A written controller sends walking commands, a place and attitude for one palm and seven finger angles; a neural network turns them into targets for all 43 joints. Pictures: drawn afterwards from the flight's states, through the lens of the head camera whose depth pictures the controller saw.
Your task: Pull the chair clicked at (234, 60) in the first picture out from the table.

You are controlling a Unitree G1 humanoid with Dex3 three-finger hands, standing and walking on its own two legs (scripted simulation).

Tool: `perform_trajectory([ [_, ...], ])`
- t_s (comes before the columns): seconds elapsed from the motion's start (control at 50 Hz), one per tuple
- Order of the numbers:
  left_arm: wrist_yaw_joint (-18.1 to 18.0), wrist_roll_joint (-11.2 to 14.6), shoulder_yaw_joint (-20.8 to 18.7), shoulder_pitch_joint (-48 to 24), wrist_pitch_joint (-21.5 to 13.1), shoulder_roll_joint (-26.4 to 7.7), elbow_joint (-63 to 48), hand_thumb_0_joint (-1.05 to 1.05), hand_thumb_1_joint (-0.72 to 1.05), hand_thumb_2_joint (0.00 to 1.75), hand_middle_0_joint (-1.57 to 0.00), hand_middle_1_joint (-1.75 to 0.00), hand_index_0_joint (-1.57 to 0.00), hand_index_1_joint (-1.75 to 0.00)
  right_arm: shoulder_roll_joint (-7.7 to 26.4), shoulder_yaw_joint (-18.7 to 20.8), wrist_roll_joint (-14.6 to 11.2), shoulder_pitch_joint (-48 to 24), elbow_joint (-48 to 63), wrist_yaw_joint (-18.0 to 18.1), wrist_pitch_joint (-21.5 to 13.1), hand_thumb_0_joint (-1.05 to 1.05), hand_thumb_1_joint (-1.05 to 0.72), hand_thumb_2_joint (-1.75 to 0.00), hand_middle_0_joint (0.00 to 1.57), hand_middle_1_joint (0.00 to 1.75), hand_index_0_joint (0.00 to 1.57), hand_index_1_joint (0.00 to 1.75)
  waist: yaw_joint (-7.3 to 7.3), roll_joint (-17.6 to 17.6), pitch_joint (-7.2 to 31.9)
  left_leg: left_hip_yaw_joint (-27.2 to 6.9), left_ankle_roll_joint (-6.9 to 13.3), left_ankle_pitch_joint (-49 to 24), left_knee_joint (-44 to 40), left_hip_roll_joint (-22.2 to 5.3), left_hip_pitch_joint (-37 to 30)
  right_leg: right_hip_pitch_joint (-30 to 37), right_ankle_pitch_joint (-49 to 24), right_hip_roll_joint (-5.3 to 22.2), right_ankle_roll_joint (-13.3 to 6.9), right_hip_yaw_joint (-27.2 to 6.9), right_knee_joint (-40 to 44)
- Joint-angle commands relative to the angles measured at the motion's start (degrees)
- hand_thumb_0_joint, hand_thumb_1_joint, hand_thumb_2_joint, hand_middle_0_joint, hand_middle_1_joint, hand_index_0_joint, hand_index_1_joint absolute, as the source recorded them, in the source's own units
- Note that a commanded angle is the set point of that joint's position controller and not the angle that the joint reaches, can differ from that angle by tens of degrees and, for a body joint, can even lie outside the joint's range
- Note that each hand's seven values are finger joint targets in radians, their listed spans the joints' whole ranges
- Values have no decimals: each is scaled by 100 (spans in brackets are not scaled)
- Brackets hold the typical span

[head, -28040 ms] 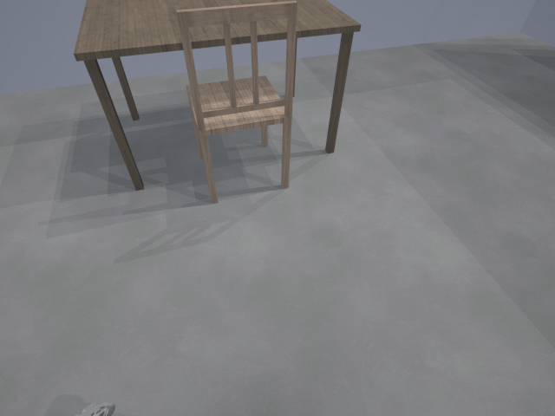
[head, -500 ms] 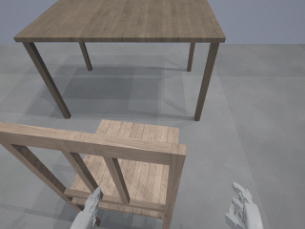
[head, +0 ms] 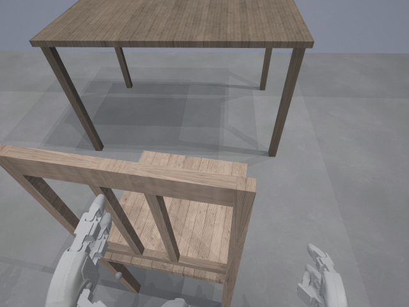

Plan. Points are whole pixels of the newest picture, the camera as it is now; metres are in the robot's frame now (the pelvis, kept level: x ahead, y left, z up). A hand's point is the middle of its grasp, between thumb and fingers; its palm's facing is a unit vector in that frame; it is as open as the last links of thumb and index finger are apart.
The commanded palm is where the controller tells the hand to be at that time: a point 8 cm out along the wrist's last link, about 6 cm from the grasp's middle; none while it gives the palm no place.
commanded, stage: draw the hand back to the body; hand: left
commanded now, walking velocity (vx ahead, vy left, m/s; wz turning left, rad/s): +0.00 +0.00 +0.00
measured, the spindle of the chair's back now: (122, 223) +0.29 +0.21 -0.01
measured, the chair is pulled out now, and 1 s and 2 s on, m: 0.61 0.61 0.61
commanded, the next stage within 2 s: step back with the hand held close in 1.16 s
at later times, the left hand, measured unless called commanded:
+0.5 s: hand (36, 227) +0.19 +0.24 +0.18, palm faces +0.34 -0.83 -0.44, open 13.4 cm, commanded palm +0.14 +0.28 +0.20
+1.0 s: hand (11, 177) +0.23 +0.27 +0.23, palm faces +0.46 -0.78 -0.43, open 7.7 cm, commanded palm +0.18 +0.31 +0.25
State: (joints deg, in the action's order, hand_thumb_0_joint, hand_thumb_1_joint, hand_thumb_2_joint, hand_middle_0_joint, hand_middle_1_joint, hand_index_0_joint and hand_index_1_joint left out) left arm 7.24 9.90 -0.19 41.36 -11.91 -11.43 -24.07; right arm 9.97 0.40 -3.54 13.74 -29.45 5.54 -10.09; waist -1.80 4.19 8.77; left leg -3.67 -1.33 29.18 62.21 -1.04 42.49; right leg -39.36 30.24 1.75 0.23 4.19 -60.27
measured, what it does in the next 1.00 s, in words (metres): rises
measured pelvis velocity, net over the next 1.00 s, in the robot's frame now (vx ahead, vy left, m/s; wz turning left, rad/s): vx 0.04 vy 0.00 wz -0.01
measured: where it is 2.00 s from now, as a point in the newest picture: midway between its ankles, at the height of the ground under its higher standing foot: outside the picture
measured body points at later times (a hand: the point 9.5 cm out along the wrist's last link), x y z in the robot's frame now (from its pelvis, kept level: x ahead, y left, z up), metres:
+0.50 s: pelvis +0.02 +0.01 +0.06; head +0.00 -0.01 +0.51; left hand +0.16 +0.28 +0.20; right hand +0.22 -0.20 -0.02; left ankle +0.02 +0.13 -0.67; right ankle +0.00 -0.12 -0.67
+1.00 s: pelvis +0.04 +0.00 +0.07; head +0.02 -0.02 +0.52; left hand +0.20 +0.31 +0.25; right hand +0.23 -0.22 -0.02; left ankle +0.02 +0.13 -0.67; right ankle +0.00 -0.12 -0.67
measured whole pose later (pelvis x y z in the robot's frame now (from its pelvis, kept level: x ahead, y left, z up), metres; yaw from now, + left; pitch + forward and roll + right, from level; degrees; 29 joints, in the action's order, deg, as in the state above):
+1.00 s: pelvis +0.04 +0.00 +0.07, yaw -1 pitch -3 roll +0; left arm -7.7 2.5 -19.1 27.1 -0.4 -19.5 -24.1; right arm 12.9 -1.0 -0.5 9.8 -38.3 5.4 -5.9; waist -3.8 4.3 -0.3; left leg -1.2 -0.6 17.1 28.0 -0.8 7.6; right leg -5.3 17.4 1.8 1.0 2.9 -26.0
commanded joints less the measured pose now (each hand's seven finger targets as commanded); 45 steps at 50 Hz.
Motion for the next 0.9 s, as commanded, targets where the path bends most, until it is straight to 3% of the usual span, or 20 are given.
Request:
perform_trajectory([
  [0.0, -197, 384, -941, 67, -141, -671, -1582, 0, -48, 24, -1, -2, -1, -2, 548, 174, -72, -648, 1092, 198, -441, 0, -90, -90, 20, 30, 20, 30, 17, -368, 380, 63, 284, -1068, -1279, 70, -776, 735, -764, -61, -87, -20, 1574],
  [0.06, -150, 518, -1031, -277, -255, -734, -1577, 0, -37, 29, -2, -4, -2, -4, 593, 117, -72, -570, 903, 251, -611, 0, -90, -90, 20, 30, 20, 30, 100, -417, 161, 33, 295, -1196, -1358, 42, -916, 799, -869, -81, -79, -34, 1789],
  [0.08, -895, -541, -1389, -90, 290, -1966, -1379, 0, -33, 31, -3, -5, -3, -5, 579, 34, 86, -585, 767, 328, -390, 0, -90, -90, 20, 30, 20, 30, -284, -209, 331, 56, 282, -1299, -1506, -139, -1257, 1103, -948, 136, -254, -446, 2207],
  [0.1, -1146, -625, -940, -50, 527, -1239, -1666, 0, -30, 32, -4, -5, -4, -5, 484, -35, 116, -573, 900, 343, -339, 0, -90, -90, 20, 30, 20, 30, -83, -160, -1, 94, 292, -1332, -1605, -111, -1445, 1064, -1049, 212, -232, -340, 2363],
  [0.12, -1267, -680, -850, -92, 649, -1145, -1560, 0, -26, 34, -4, -6, -4, -6, 515, -20, 105, -562, 842, 350, -314, 0, -90, -90, 20, 30, 20, 30, -51, -259, -107, 73, 285, -1296, -1661, -146, -1565, 1056, -1035, 230, -216, -280, 2438],
  [0.14, -1345, -753, -773, -222, 736, -1039, -1595, 0, -22, 36, -4, -7, -4, -7, 531, -37, 112, -597, 792, 342, -289, 0, -90, -90, 20, 30, 20, 30, -42, -106, -250, 72, 295, -1392, -1722, -137, -1665, 1139, -1126, 210, -239, -279, 2541],
  [0.2, -1543, -863, -926, -324, 849, -1213, -1409, 0, -12, 41, -6, -9, -6, -9, 570, -64, 144, -734, 661, 348, -173, 0, -90, -90, 20, 30, 20, 30, -65, -225, -578, 96, 303, -1328, -2001, -167, -1972, 1259, -1115, 203, -199, -155, 2798],
  [0.24, -1610, -885, -1089, -462, 863, -1357, -1368, 0, -4, 44, -7, -10, -7, -10, 606, -82, 167, -844, 608, 363, -170, 0, -90, -90, 20, 30, 20, 30, -96, -247, -724, 54, 295, -1274, -2254, -170, -2098, 1430, -1040, 190, -216, -133, 2990],
  [0.3, -1687, -909, -1328, -660, 802, -1523, -1513, 0, 7, 50, -8, -13, -8, -13, 631, -110, 195, -880, 569, 353, -208, 0, -90, -90, 20, 30, 20, 30, -143, -109, -576, 22, 284, -1317, -2615, -157, -2469, 1729, -1132, 195, -215, -104, 3066],
  [0.34, -1734, -918, -1540, -807, 808, -1703, -1623, 0, 14, 53, -10, -14, -10, -14, 649, -130, 206, -882, 506, 338, -234, 0, -90, -90, 20, 30, 20, 30, -169, 173, -471, 8, 260, -1458, -2778, -127, -2590, 2025, -1291, 192, -241, -94, 3134],
  [0.36, -1737, -918, -1515, -823, 788, -1613, -1661, 0, 17, 55, -10, -15, -10, -15, 633, -140, 206, -921, 488, 328, -257, 0, -90, -90, 20, 30, 20, 30, -155, 261, -548, 21, 249, -1505, -2857, -131, -2736, 2017, -1375, 196, -234, -111, 3165],
  [0.5, -1740, -873, -1837, -1024, 790, -1620, -1483, 0, 43, 67, -13, -20, -13, -20, 700, -108, 246, -998, 291, 238, -243, 0, -90, -90, 20, 30, 20, 30, -160, -74, -571, 3, 231, -2160, -3293, -173, -3153, 2540, -2075, 158, -204, -77, 3346],
  [0.62, -1735, -830, -2284, -1428, 783, -1841, -1403, 0, 65, 78, -16, -25, -16, -25, 745, -78, 277, -1044, 161, 170, -154, 0, -90, -90, 20, 30, 20, 30, -204, -201, -544, 6, 221, -2681, -3533, -190, -3374, 2920, -2562, 155, -197, -77, 3466],
  [0.64, -1735, -823, -2414, -1567, 795, -1960, -1413, 0, 68, 80, -17, -26, -17, -26, 771, -71, 276, -1076, 121, 166, -148, 0, -90, -90, 20, 30, 20, 30, -201, 1, -512, 3, 207, -2731, -3548, -176, -3395, 3003, -2612, 157, -216, -117, 3511],
  [0.74, -1743, -788, -2750, -1964, 775, -2187, -1525, 0, 86, 88, -19, -29, -19, -29, 785, -60, 290, -1080, 40, 117, -95, 0, -90, -90, 20, 30, 20, 30, -212, 165, -368, 40, 191, -3165, -3620, -172, -3646, 3253, -3009, 146, -218, -146, 3606],
  [0.76, -1742, -775, -2792, -2024, 760, -2180, -1470, 0, 90, 90, -20, -30, -20, -30, 755, -68, 292, -1066, 26, 116, -93, 0, -90, -90, 20, 30, 20, 30, -221, 202, -445, 69, 204, -3228, -3633, -175, -3672, 3241, -3088, 158, -211, -142, 3642],
  [0.82, -1669, -743, -2490, -1709, 821, -1757, -986, 0, 90, 90, -20, -30, -20, -30, 769, -21, 290, -1091, 7, 70, 5, 0, -90, -90, 20, 30, 20, 30, -196, -235, -659, 106, 225, -3252, -3686, -211, -3665, 3185, -3127, 140, -163, -67, 3684],
  [0.88, -1619, -749, -2450, -1692, 827, -1734, -914, 0, 90, 90, -20, -30, -20, -30, 805, 22, 292, -1104, 6, 33, 82, 0, -90, -90, 20, 30, 20, 30, -197, -227, -644, 132, 247, -3262, -3713, -206, -3662, 3244, -3198, 148, -159, -90, 3733],
])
